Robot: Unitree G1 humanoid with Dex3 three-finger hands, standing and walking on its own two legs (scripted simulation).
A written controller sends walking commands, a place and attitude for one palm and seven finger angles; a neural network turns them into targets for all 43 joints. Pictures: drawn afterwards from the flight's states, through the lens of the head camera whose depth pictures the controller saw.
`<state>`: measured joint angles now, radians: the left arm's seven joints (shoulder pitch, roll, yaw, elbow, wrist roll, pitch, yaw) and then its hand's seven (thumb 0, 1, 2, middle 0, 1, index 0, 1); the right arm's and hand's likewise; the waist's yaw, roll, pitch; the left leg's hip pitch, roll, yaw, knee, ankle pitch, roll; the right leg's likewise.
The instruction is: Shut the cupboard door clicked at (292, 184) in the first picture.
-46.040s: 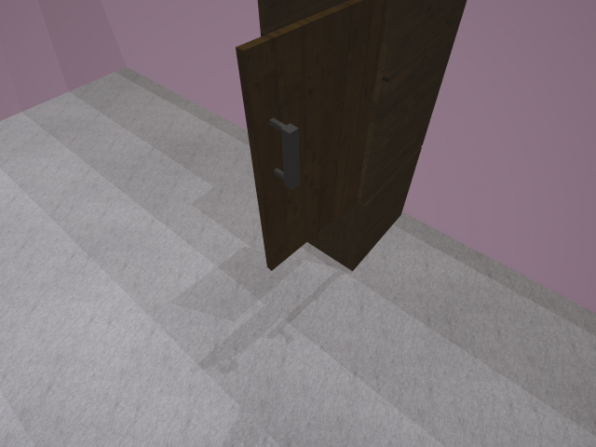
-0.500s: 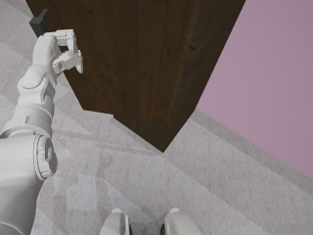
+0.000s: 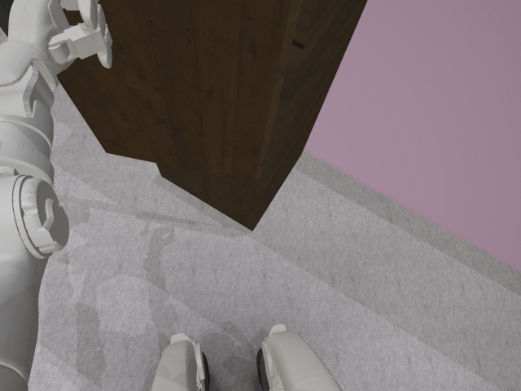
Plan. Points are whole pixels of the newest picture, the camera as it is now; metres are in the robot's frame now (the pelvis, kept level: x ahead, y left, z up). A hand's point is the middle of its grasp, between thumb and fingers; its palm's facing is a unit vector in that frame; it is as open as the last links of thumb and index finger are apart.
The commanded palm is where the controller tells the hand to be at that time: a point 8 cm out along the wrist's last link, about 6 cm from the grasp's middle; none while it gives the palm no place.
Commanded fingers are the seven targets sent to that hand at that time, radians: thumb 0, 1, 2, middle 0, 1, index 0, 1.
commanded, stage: push the door shut along its arc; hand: left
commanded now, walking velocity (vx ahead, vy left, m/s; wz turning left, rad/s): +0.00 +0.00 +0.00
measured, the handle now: (24, 16) +0.62 +0.22 +0.13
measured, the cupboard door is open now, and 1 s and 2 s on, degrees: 21 16 16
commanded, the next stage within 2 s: pull the fist back off the door in 0.10 s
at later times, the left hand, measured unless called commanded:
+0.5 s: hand (125, 26) +0.59 +0.10 +0.13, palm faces +0.22 -0.97 -0.05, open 2.9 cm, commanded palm +0.55 +0.12 +0.13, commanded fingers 0.00 0.90 0.90 -1.30 -1.50 -1.30 -1.50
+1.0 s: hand (122, 81) +0.50 +0.10 +0.13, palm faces +0.18 -0.98 +0.01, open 3.1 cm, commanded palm +0.47 +0.13 +0.13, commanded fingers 0.00 0.90 0.90 -1.30 -1.50 -1.30 -1.50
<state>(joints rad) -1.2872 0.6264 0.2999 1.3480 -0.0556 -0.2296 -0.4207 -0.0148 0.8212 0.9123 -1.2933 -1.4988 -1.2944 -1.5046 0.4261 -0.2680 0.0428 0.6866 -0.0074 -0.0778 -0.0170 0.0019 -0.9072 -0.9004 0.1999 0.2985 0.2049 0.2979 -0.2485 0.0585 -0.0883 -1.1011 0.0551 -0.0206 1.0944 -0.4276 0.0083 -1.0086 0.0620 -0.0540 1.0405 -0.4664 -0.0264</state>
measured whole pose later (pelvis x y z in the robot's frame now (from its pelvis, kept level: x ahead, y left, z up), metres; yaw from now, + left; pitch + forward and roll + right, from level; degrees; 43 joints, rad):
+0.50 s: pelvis +0.00 +0.00 +0.00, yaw +1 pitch +26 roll -4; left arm -1.27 0.36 0.33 1.27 0.12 -0.27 0.31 0.00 0.83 0.90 -1.29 -1.50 -1.29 -1.51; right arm 0.46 -0.23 0.02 0.68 -0.12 -0.07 0.11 0.00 -0.91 -0.90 0.20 0.30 0.20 0.30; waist -0.25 0.07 -0.14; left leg -1.13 0.04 -0.03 1.10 -0.43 0.01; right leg -1.03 0.05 -0.06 1.04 -0.47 -0.02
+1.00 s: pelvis +0.04 -0.02 +0.04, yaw +2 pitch +17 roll -1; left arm -0.73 0.17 0.23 0.94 -0.07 -0.39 0.16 0.02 0.90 0.90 -1.29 -1.50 -1.29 -1.50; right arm 0.42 -0.27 -0.05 0.65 -0.03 0.00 0.06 0.00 -0.91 -0.90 0.20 0.30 0.20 0.30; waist -0.11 0.04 -0.13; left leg -0.76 0.04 0.00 0.87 -0.40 -0.02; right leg -0.69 0.05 -0.03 0.86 -0.46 -0.05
